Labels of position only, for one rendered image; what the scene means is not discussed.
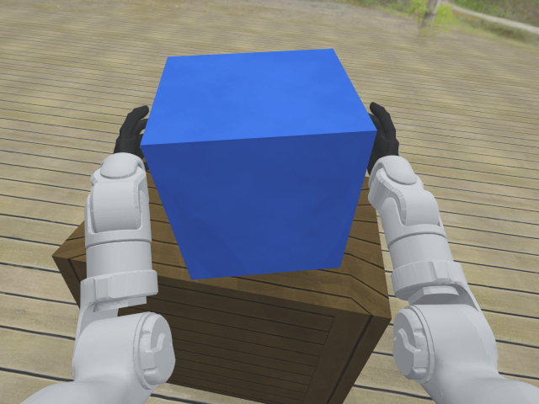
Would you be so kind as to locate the right robot forearm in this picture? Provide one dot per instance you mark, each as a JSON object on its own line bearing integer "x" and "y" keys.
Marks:
{"x": 424, "y": 272}

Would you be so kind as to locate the robot right upper arm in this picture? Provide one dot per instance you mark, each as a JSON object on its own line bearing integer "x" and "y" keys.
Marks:
{"x": 450, "y": 351}

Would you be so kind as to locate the robot left upper arm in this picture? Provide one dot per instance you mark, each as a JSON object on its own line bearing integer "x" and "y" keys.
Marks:
{"x": 118, "y": 360}

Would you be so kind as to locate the carton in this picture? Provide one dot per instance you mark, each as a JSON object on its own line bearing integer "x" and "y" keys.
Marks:
{"x": 259, "y": 159}

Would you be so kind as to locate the pedestal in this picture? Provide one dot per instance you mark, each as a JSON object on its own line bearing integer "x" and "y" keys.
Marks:
{"x": 299, "y": 337}

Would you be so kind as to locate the left robot forearm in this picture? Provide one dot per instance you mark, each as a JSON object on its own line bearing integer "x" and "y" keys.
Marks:
{"x": 117, "y": 239}

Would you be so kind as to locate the robot right hand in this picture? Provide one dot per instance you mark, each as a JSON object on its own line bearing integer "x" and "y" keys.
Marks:
{"x": 385, "y": 143}

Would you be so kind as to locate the robot left hand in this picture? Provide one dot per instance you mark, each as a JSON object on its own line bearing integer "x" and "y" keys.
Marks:
{"x": 129, "y": 139}

